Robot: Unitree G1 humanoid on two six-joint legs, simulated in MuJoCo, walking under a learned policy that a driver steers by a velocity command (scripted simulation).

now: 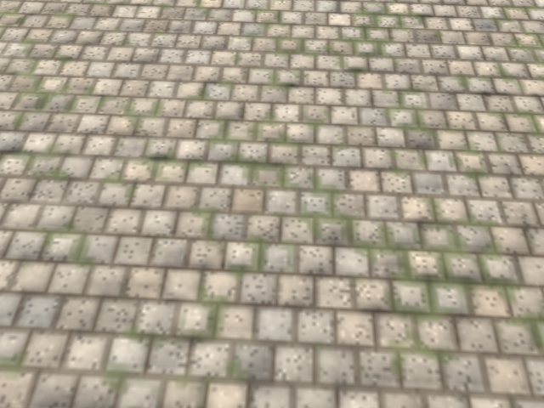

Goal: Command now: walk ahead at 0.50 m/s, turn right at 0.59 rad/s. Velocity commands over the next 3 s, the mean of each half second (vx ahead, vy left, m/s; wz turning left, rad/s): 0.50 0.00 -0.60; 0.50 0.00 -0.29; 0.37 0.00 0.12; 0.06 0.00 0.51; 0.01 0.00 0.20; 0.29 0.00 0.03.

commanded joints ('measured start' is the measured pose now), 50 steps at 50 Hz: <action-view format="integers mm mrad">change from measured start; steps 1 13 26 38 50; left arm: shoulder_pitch -107 201 390 387 6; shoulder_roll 17 147 157 123 15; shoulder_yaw -12 53 52 27 -30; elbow -93 3 55 64 -39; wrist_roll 3 -28 -26 -7 6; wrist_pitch -10 -14 -51 -60 -36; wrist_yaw -13 83 79 84 34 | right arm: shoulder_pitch -20 -120 -425 -108 6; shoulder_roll -143 -132 -103 -169 -111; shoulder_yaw -29 -17 -6 -39 -15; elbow -49 -157 -264 -175 -28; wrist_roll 2 -6 -19 -4 14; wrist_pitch -15 13 63 27 -11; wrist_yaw -7 4 24 5 19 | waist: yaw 16 57 130 30 22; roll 113 51 -10 93 123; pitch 36 -71 -2 -111 8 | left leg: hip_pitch -69 -652 -716 40 -114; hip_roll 259 145 82 370 165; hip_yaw -45 -241 -228 -803 -282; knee -95 949 483 5 -112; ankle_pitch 465 -80 240 -130 441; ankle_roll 96 -31 -73 212 158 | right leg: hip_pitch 92 639 633 74 62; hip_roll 9 -145 -48 124 -2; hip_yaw -60 381 362 186 -5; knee -129 -539 -581 450 -40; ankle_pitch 35 170 179 -327 -27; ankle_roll -18 -246 -187 -24 47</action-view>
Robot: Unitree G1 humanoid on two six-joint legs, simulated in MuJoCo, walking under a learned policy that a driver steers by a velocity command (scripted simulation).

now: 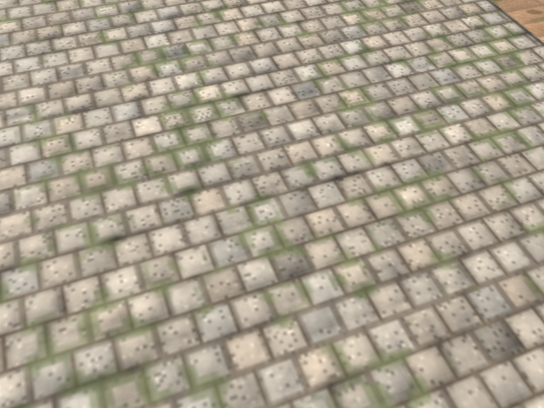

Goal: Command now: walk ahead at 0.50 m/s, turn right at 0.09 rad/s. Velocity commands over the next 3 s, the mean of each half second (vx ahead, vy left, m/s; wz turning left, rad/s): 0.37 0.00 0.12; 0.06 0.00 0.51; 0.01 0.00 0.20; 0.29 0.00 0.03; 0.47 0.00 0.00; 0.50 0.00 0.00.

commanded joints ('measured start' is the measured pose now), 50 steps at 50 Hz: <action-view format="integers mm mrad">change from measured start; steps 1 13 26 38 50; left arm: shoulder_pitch -120 178 91 78 33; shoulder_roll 13 155 69 66 52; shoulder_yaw -15 44 21 40 38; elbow -86 13 37 -40 -62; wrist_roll -7 -31 -31 -14 -23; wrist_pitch -14 -29 -39 57 75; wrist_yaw -8 44 78 74 74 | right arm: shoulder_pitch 8 64 -152 -26 -188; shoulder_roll -130 -133 -27 -255 -183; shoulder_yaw -24 -26 -21 -94 -75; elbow -32 -16 -92 -147 -188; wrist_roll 3 8 -22 16 -14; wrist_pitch -16 24 104 98 115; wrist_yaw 0 -32 3 -21 -19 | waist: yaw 2 100 21 -33 14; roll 135 -37 -57 176 170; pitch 29 -194 -42 -200 -95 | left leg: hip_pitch -46 -505 -409 40 -151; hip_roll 217 58 109 435 211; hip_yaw -112 -117 -10 -525 -404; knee -110 1002 586 86 23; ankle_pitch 390 -281 66 554 39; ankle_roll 108 -3 -60 328 176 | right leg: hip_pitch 27 734 444 23 124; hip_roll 0 -354 -183 51 51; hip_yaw -70 417 -169 -23 9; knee -178 -560 -606 370 -21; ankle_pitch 109 325 621 -492 -231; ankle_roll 13 -269 -158 51 74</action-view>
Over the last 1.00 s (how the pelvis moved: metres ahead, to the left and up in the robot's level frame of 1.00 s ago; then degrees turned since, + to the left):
0.57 -0.10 0.00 -25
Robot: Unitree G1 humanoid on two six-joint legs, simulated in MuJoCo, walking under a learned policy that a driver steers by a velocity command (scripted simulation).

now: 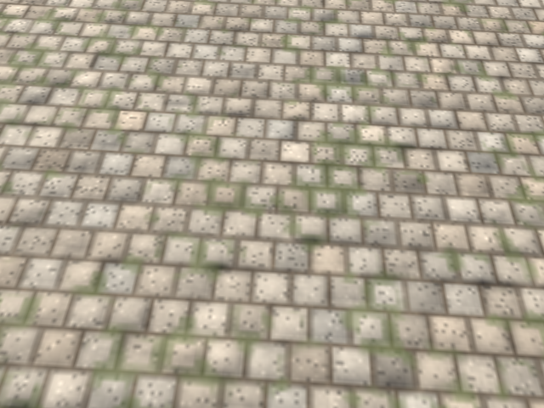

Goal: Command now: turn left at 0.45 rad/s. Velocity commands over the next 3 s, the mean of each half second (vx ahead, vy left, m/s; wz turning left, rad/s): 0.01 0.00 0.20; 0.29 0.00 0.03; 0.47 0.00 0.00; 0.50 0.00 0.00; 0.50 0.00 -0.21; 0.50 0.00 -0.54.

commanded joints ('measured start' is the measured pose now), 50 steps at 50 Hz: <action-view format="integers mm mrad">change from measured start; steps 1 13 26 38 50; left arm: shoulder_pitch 30 -28 72 320 353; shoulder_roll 67 91 74 101 64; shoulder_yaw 12 -5 -5 27 -1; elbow -50 -63 73 166 224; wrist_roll -5 1 -12 3 -7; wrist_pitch -8 -64 -50 -110 -143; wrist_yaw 4 6 -3 -26 -22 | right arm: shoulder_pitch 9 33 -6 -69 -231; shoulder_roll -142 -88 -53 -69 -8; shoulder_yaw -35 -14 32 8 33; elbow -56 -1 126 128 60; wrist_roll -9 1 6 3 -19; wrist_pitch -6 2 -31 -73 -82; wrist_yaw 1 -6 -23 -8 44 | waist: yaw -9 -37 29 153 66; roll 142 -108 67 -12 -71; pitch -118 -36 -77 50 63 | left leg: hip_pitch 96 -23 182 -210 -384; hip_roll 245 -3 186 154 152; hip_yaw -288 -71 -106 -114 120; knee -158 453 -101 22 397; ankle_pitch -56 -301 9 -404 -25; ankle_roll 149 -75 -32 39 -74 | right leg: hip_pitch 30 194 355 605 508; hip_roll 20 -213 -30 -53 -166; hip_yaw -21 189 33 76 86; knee -82 -677 -579 -616 -807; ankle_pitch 5 429 229 -34 453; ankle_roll -5 -238 -92 -166 -245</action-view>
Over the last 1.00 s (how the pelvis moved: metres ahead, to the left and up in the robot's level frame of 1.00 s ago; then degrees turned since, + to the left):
0.27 -0.02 -0.01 23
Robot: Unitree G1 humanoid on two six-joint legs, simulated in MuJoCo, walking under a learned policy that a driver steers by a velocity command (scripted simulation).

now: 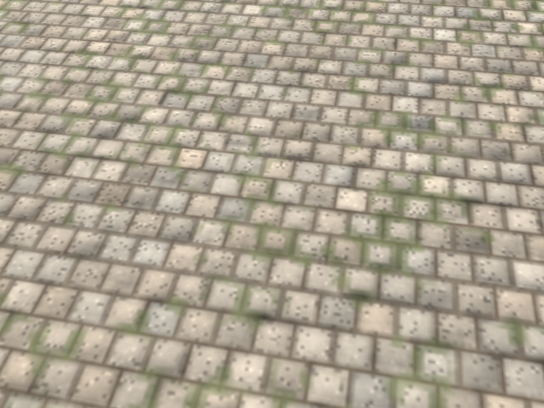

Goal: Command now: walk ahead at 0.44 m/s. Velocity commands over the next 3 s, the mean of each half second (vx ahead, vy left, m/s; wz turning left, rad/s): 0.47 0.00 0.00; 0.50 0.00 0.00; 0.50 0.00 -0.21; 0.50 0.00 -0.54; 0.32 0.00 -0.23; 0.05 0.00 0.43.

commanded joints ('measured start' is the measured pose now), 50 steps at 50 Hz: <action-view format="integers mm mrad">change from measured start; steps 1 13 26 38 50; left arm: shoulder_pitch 36 8 -395 -156 -114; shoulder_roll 125 132 65 141 114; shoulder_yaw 15 25 12 39 29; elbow -16 -47 -173 -126 -42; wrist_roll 0 -5 13 19 -7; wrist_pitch -14 2 43 1 -30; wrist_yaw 5 -2 -40 -3 -3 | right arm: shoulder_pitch -173 208 306 337 129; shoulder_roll -23 -197 -53 -90 0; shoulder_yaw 8 -59 -2 -2 -8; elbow -107 -6 82 124 2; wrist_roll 6 21 29 16 -4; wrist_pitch -9 -23 -75 -59 -6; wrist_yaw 4 -33 -40 -61 -13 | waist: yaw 9 -104 -57 93 -69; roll -130 92 -3 26 -84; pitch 102 -156 81 -120 48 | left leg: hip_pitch -124 722 462 578 -51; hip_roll -5 326 107 114 53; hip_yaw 44 -683 -103 -7 -22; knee -130 -699 -808 -227 118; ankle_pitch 74 -389 299 850 35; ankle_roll -21 258 153 102 -4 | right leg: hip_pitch -23 -669 -713 -127 -192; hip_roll -235 -48 -170 -42 -250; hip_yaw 136 95 -18 -61 133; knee -84 1160 640 257 -79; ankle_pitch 324 -193 211 130 289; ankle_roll -129 -30 52 -103 -152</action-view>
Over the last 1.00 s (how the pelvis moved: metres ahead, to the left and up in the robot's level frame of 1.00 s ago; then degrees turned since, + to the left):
0.10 -0.04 0.01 5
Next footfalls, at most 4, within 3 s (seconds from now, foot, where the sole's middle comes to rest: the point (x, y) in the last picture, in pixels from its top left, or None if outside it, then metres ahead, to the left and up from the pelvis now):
0.20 left None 0.28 0.11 -0.78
0.76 right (323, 369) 0.60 -0.04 -0.78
1.30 left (257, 269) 0.90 0.14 -0.78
1.84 right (333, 209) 1.13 -0.09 -0.78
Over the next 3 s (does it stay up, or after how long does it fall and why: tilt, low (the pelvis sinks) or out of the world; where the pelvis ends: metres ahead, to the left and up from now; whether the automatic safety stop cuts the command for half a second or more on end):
stays up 1.29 -0.14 0.00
